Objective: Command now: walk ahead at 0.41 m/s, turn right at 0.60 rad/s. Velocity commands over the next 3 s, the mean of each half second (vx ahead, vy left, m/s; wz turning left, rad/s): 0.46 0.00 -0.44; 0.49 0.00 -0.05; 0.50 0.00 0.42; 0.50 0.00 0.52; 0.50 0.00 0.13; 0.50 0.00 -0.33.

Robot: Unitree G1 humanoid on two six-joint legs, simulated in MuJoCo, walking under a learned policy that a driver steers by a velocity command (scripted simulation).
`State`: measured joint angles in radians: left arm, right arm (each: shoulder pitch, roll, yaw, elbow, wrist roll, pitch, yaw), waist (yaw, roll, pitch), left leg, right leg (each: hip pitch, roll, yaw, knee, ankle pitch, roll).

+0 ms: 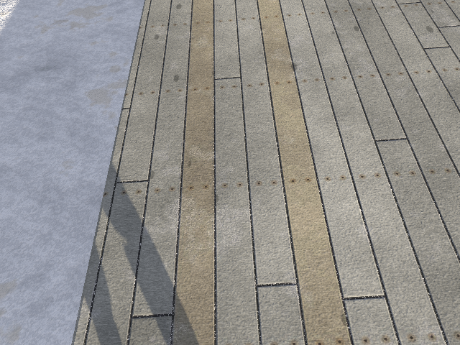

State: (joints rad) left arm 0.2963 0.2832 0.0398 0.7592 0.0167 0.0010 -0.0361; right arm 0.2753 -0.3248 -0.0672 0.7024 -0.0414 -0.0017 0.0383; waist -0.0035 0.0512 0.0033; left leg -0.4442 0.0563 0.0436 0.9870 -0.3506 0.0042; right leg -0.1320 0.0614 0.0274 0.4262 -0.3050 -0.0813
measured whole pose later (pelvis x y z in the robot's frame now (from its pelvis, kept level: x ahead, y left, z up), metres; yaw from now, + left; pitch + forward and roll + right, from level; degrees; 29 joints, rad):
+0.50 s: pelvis +0.28 +0.00 +0.00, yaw -13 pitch +0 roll +1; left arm 0.29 0.29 0.03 0.82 0.03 -0.04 -0.03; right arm 0.28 -0.26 -0.04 0.78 -0.02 -0.07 0.01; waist 0.01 -0.04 0.05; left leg -0.26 -0.05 0.08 0.45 -0.20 0.07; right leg -0.40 0.05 0.07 1.17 -0.32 -0.08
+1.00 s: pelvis +0.54 -0.12 +0.00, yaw -12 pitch +0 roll +0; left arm 0.23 0.25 0.02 0.86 0.03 -0.08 -0.01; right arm 0.31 -0.26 -0.04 0.88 -0.02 -0.04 0.02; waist -0.02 0.03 0.05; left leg -0.44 0.04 -0.01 1.11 -0.32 0.06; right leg -0.23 0.04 -0.10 0.40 -0.18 -0.09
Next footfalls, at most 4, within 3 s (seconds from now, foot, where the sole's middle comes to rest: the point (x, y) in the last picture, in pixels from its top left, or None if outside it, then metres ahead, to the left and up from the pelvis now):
0.32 left None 0.36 0.06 -0.78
0.82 right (329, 315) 0.59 -0.20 -0.78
1.38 left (278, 229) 0.90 -0.08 -0.78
1.90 right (302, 158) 1.23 -0.20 -0.78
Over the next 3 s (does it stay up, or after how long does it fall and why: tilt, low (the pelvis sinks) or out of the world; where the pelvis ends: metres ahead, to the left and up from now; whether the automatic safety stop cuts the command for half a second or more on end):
stays up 1.56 0.05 -0.03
